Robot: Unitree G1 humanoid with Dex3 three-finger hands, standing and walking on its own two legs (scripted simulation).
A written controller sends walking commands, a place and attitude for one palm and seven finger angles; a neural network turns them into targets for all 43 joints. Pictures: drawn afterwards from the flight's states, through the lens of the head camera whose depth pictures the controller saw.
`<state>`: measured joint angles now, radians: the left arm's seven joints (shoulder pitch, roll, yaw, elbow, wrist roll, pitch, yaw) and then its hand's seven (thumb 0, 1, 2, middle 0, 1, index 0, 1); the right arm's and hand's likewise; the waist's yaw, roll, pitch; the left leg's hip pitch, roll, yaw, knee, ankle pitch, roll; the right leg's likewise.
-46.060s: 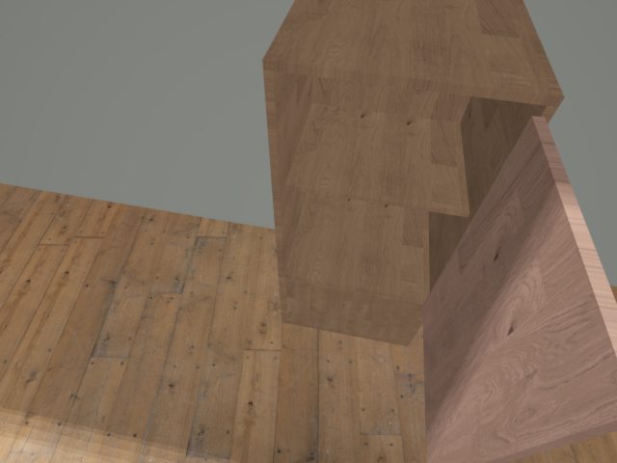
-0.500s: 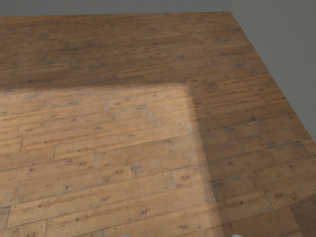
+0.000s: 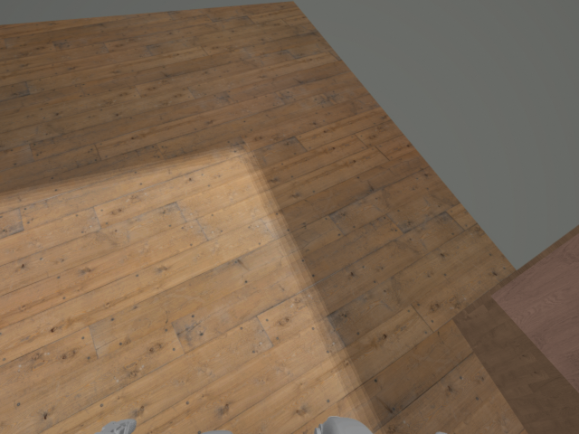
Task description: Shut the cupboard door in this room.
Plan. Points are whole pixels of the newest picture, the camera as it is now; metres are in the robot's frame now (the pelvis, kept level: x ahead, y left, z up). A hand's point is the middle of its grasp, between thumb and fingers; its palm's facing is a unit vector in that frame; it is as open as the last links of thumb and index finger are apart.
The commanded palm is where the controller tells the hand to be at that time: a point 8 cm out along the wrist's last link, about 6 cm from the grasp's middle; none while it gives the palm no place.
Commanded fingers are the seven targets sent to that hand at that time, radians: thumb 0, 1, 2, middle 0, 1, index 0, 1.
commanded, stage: turn to face it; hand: left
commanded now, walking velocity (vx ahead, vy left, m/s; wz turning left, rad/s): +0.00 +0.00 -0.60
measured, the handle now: out of the picture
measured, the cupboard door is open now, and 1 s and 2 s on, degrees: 8 8 8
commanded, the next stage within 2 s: take the last steps up to it in 1.54 s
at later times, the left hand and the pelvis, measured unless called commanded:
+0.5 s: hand (203, 417) +0.15 +0.13 -0.15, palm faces -0.30 -0.92 -0.25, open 7.4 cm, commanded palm none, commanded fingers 0.00 0.90 0.90 -0.20 -0.30 -0.20 -0.30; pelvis +0.00 -0.03 +0.00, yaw -18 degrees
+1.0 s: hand (219, 373) +0.22 +0.12 -0.16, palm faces -0.55 -0.81 -0.22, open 7.4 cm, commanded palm none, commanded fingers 0.00 0.90 0.90 -0.20 -0.30 -0.20 -0.30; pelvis +0.02 +0.00 +0.00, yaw -36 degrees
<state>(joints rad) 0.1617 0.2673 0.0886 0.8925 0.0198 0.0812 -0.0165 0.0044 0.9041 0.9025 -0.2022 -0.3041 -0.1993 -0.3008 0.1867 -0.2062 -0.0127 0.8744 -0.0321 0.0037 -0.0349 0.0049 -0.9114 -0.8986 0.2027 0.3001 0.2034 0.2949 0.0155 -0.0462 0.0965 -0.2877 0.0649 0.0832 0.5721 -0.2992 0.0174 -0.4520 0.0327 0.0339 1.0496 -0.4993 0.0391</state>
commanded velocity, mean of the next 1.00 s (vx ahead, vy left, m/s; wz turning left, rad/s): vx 0.00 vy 0.00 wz -0.60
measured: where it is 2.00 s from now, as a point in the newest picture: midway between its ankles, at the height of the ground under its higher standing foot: outside the picture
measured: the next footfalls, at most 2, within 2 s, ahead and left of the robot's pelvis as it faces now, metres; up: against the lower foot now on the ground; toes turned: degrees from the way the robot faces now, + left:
right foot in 0.30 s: +0.00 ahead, -0.15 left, +0.00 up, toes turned -17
left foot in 0.66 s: +0.11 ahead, +0.08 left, +0.00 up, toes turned -21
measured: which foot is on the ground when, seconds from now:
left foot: down 0.00-0.30, up 0.32-0.64, down 0.66-1.00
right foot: up 0.00-0.28, down 0.30-0.68, up 0.70-1.00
